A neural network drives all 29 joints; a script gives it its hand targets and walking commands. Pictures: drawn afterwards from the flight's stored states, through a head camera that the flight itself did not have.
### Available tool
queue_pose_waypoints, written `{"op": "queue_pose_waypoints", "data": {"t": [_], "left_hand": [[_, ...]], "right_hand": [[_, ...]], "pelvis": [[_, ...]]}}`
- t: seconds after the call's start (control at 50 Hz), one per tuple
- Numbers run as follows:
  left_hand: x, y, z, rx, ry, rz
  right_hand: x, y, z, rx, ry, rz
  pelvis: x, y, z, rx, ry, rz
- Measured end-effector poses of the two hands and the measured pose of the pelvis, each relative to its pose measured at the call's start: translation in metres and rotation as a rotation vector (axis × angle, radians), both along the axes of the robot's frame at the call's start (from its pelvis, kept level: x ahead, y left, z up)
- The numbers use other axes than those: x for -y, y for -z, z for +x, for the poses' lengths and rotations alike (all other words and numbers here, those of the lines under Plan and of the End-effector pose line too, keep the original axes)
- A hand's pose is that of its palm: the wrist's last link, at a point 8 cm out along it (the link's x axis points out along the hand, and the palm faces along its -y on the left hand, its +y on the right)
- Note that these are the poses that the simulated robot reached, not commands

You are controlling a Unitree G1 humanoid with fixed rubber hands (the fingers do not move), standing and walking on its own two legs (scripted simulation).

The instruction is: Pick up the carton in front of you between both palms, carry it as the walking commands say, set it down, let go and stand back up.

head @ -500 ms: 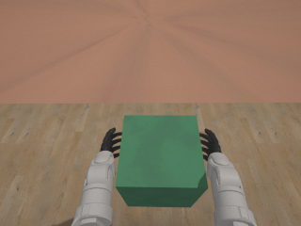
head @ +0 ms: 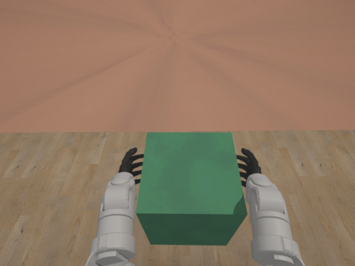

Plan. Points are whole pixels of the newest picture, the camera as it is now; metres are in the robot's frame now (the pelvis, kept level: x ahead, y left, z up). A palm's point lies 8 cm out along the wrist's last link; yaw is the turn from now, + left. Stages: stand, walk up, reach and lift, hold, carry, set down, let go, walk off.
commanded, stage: reach and lift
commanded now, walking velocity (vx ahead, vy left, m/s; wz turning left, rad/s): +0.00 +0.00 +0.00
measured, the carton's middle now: (188, 192) +0.30 +0.00 -0.04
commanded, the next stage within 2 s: hold in 0.66 s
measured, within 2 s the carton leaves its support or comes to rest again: neither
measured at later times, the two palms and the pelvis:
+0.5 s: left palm (127, 172) +0.31 +0.15 +0.04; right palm (254, 174) +0.31 -0.15 +0.04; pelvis +0.02 +0.00 +0.01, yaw +0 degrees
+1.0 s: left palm (125, 174) +0.29 +0.15 +0.05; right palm (258, 176) +0.29 -0.15 +0.06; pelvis +0.01 +0.00 +0.01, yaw +0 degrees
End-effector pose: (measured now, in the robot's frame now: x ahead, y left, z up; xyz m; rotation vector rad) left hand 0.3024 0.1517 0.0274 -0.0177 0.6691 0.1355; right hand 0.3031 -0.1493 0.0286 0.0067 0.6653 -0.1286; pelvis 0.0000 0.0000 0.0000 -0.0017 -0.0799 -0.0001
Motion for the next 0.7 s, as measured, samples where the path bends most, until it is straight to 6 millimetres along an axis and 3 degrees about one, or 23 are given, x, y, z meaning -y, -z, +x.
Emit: {"op": "queue_pose_waypoints", "data": {"t": [0.42,0.7], "left_hand": [[0.002,-0.01,0.008,-0.004,0.027,0.036],[0.003,-0.017,0.003,0.003,0.025,0.037]], "right_hand": [[0.002,-0.01,0.008,-0.004,-0.025,-0.033],[0.003,-0.017,0.004,0.003,-0.028,-0.032]], "pelvis": [[0.001,-0.007,0.02,0.008,0.0,0.003],[0.003,-0.007,0.02,0.025,0.0,0.002]]}}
